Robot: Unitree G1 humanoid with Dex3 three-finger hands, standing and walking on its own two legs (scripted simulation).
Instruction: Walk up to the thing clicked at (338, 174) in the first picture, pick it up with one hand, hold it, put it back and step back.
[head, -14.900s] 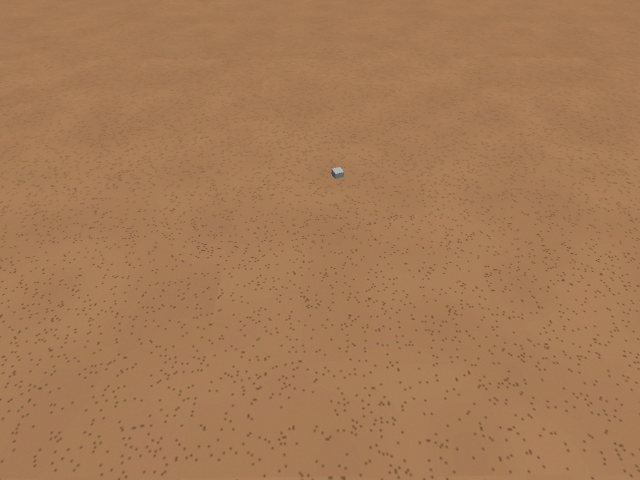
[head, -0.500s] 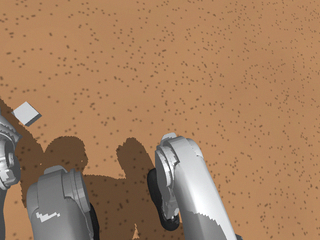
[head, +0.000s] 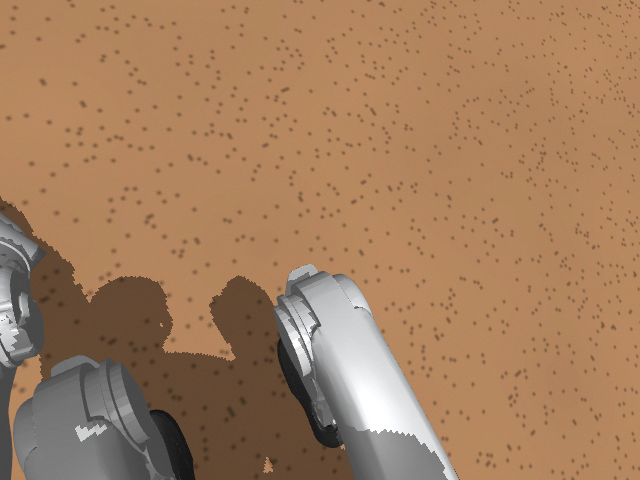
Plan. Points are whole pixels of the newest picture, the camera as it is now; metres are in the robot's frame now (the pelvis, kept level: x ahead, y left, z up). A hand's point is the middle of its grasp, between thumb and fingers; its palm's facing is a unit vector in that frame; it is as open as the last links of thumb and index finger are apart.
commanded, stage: approach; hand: left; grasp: from above
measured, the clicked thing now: (15, 254) +0.49 +0.26 -0.31
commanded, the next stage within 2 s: rest palm in 0.16 s
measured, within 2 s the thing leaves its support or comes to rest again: neither
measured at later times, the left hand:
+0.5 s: hand out of the picture +0.48 +0.28 -0.22, palm faces -0.31 -0.26 -0.91, open 14.2 cm
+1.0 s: hand (8, 240) +0.50 +0.25 -0.26, palm faces -0.31 -0.30 -0.90, open 14.1 cm
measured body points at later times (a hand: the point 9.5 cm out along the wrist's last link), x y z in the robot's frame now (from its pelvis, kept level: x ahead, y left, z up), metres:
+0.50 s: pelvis +0.01 +0.01 -0.01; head +0.28 +0.08 +0.34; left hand +0.50 +0.29 -0.16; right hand +0.03 -0.26 -0.09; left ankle +0.07 +0.13 -0.30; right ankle +0.12 -0.12 -0.30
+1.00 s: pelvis +0.00 +0.01 -0.01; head +0.30 +0.08 +0.31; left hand +0.51 +0.26 -0.21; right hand -0.06 -0.23 -0.05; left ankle +0.07 +0.13 -0.30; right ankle +0.12 -0.12 -0.30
